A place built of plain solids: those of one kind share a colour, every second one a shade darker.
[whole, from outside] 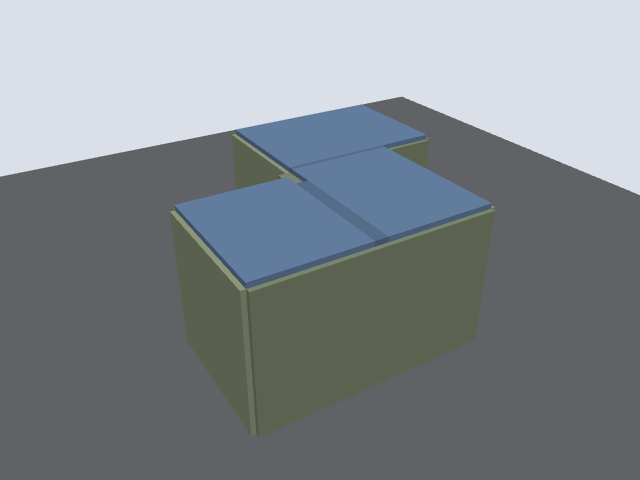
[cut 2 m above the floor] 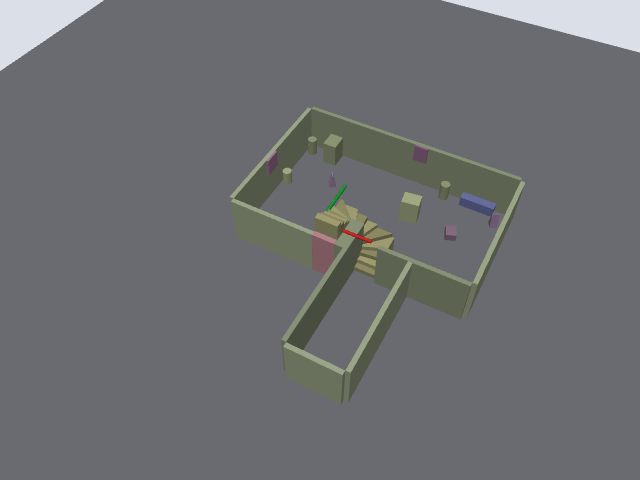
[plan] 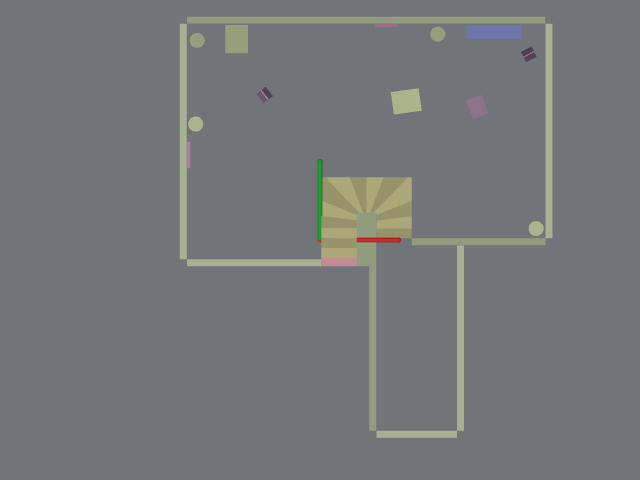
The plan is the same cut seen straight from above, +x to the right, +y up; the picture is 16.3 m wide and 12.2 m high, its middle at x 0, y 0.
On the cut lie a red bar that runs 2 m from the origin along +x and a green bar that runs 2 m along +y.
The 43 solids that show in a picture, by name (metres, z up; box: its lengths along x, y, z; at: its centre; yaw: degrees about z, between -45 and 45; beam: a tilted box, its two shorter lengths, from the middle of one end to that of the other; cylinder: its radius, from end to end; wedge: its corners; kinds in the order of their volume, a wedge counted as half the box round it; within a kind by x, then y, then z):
{
 "wall_1": {"box": [2.35, 0.18, 2.61], "at": [-4.56, -0.58, 4.21]},
 "wall_2": {"box": [0.18, 5.99, 5.56], "at": [-3.47, 2.5, 2.73]},
 "wall_3": {"box": [3.42, 0.18, 2.73], "at": [-1.68, -0.58, 1.32]},
 "wall_4": {"box": [0.18, 4.83, 2.61], "at": [1.02, -3.08, 4.21]},
 "wall_5": {"box": [9.11, 0.18, 5.56], "at": [1.17, 5.59, 2.73]},
 "wall_6": {"box": [0.5, 1.37, 5.81], "at": [1.18, 0.01, 2.6]},
 "wall_7": {"box": [0.18, 4.71, 2.58], "at": [1.34, -2.49, 1.24]},
 "wall_8": {"box": [2.05, 0.18, 2.58], "at": [2.46, -4.94, 1.24]},
 "wall_9": {"box": [0.18, 4.71, 2.58], "at": [3.57, -2.49, 1.24]},
 "wall_10": {"box": [3.4, 0.18, 5.56], "at": [4.03, -0.05, 2.73]},
 "wall_11": {"box": [0.18, 5.46, 5.56], "at": [5.82, 2.77, 2.73]},
 "roof_1": {"box": [6.66, 4.83, 0.2], "at": [-2.4, -3.08, 5.61]},
 "roof_2": {"box": [4.32, 0.18, 0.2], "at": [-1.23, -0.58, 5.61]},
 "roof_3": {"box": [4.32, 5.99, 0.2], "at": [-1.23, 2.5, 5.61]},
 "roof_4": {"box": [0.5, 4.8, 0.2], "at": [1.18, 3.1, 5.61]},
 "roof_5": {"box": [4.3, 5.46, 0.2], "at": [3.58, 2.77, 5.61]},
 "tread_1": {"wedge": [[0.03, -0.45, -0.05], [0.03, -0.45, 2.71], [0.03, -0.2, -0.05], [0.03, -0.2, 2.71], [0.93, -0.45, -0.05], [0.93, -0.45, 2.71], [0.93, -0.2, -0.05], [0.93, -0.2, 2.71]]},
 "tread_2": {"wedge": [[0.03, -0.2, -0.05], [0.03, -0.2, 2.52], [0.03, 0.05, -0.05], [0.03, 0.05, 2.52], [0.93, -0.21, -0.05], [0.93, -0.21, 2.51], [0.93, 0.05, -0.05], [0.93, 0.05, 2.51]]},
 "tread_3": {"wedge": [[0.03, 0.05, -0.05], [0.03, 0.05, 2.32], [0.03, 0.31, -0.05], [0.03, 0.31, 2.32], [0.93, 0.04, -0.05], [0.93, 0.04, 2.32], [0.93, 0.31, -0.05], [0.93, 0.31, 2.32]]},
 "tread_4": {"wedge": [[0.03, 0.3, -0.05], [0.03, 0.3, 2.12], [0.03, 0.61, -0.05], [0.03, 0.61, 2.13], [0.93, 0.3, -0.05], [0.93, 0.3, 2.13], [0.93, 0.5, -0.05], [0.93, 0.5, 2.13]]},
 "tread_5": {"wedge": [[0.03, 0.61, -0.05], [0.03, 0.61, 1.93], [0.03, 1.0, -0.05], [0.03, 1.0, 1.94], [0.93, 0.5, -0.05], [0.93, 0.5, 1.93], [0.93, 0.64, -0.05], [0.93, 0.64, 1.93]]},
 "tread_6": {"wedge": [[0.03, 0.99, -0.05], [0.03, 0.99, 1.74], [0.03, 1.6, -0.05], [0.03, 1.6, 1.74], [0.13, 1.6, -0.05], [0.13, 1.6, 1.74], [1.12, 0.56, -0.05], [1.12, 0.56, 1.75]]},
 "tread_7": {"wedge": [[0.13, 1.6, -0.05], [0.13, 1.6, 1.54], [0.75, 1.6, -0.05], [0.75, 1.6, 1.55], [0.99, 0.7, -0.05], [0.99, 0.7, 1.55], [1.09, 0.7, -0.05], [1.09, 0.7, 1.55]]},
 "tread_8": {"wedge": [[0.75, 1.6, -0.05], [0.75, 1.6, 1.36], [1.09, 0.7, -0.05], [1.09, 0.7, 1.36], [1.18, 0.7, -0.05], [1.18, 0.7, 1.36], [1.18, 1.6, -0.05], [1.18, 1.6, 1.36]]},
 "tread_9": {"wedge": [[1.18, 0.7, -0.05], [1.18, 0.7, 1.16], [1.18, 1.6, -0.05], [1.18, 1.6, 1.16], [1.27, 0.7, -0.05], [1.27, 0.7, 1.16], [1.61, 1.6, -0.05], [1.61, 1.6, 1.16]]},
 "tread_10": {"wedge": [[1.24, 0.56, -0.05], [1.24, 0.56, 0.77], [2.23, 1.6, -0.05], [2.23, 1.6, 0.77], [2.33, 0.99, -0.05], [2.33, 0.99, 0.77], [2.33, 1.6, -0.05], [2.33, 1.6, 0.77]]},
 "tread_11": {"wedge": [[1.27, 0.7, -0.05], [1.27, 0.7, 0.97], [1.37, 0.7, -0.05], [1.37, 0.7, 0.97], [1.61, 1.6, -0.05], [1.61, 1.6, 0.97], [2.24, 1.6, -0.05], [2.24, 1.6, 0.97]]},
 "tread_12": {"wedge": [[1.43, 0.05, -0.05], [1.43, 0.05, 0.19], [1.43, 0.3, -0.05], [1.43, 0.3, 0.19], [2.33, 0.05, -0.05], [2.33, 0.05, 0.19], [2.33, 0.3, -0.05], [2.33, 0.3, 0.19]]},
 "tread_13": {"wedge": [[1.43, 0.29, -0.05], [1.43, 0.29, 0.39], [1.43, 0.49, -0.05], [1.43, 0.49, 0.39], [2.33, 0.3, -0.05], [2.33, 0.3, 0.39], [2.33, 0.61, -0.05], [2.33, 0.61, 0.39]]},
 "tread_14": {"wedge": [[1.43, 0.49, -0.05], [1.43, 0.49, 0.58], [1.43, 0.64, -0.05], [1.43, 0.64, 0.58], [2.33, 0.61, -0.05], [2.33, 0.61, 0.58], [2.33, 1.0, -0.05], [2.33, 1.0, 0.58]]},
 "bin_1": {"cylinder": 0.19, "from": [-3.16, 2.95, 0.0], "to": [-3.16, 2.95, 0.62]},
 "bin_2": {"cylinder": 0.19, "from": [-3.12, 5.07, 0.0], "to": [-3.12, 5.07, 0.75]},
 "bin_3": {"box": [0.58, 0.72, 1.11], "at": [-2.12, 5.11, 0.51]},
 "bin_4": {"box": [0.72, 0.58, 1.11], "at": [2.19, 3.52, 0.51], "yaw": 7.9},
 "bin_5": {"cylinder": 0.19, "from": [2.99, 5.23, 0.0], "to": [2.99, 5.23, 0.75]},
 "bin_6": {"cylinder": 0.19, "from": [5.49, 0.29, 0.0], "to": [5.49, 0.29, 0.75]},
 "floor_1": {"box": [0.9, 0.22, 2.95], "at": [0.48, -0.56, 1.43]},
 "bench_1": {"box": [1.4, 0.36, 0.5], "at": [4.42, 5.29, 0.2]},
 "sign_1": {"wedge": [[-1.62, 3.71, 0.0], [-1.51, 3.8, 0.62], [-1.49, 3.81, 0.62], [-1.44, 3.47, 0.0], [-1.38, 3.9, 0.0], [-1.33, 3.56, 0.62], [-1.31, 3.57, 0.62], [-1.2, 3.66, 0.0]]},
 "sign_2": {"wedge": [[5.1, 4.78, 0.0], [5.17, 4.66, 0.62], [5.18, 4.64, 0.62], [5.24, 4.52, 0.0], [5.37, 4.92, 0.0], [5.43, 4.8, 0.62], [5.45, 4.77, 0.62], [5.51, 4.65, 0.0]]},
 "cabinet_1": {"box": [0.09, 0.67, 0.84], "at": [-3.34, 2.16, 1.68]},
 "cabinet_2": {"box": [0.56, 0.09, 0.75], "at": [1.68, 5.45, 1.63]},
 "carton_1": {"box": [0.43, 0.51, 0.36], "at": [4.0, 3.38, 0.13], "yaw": 21.6}
}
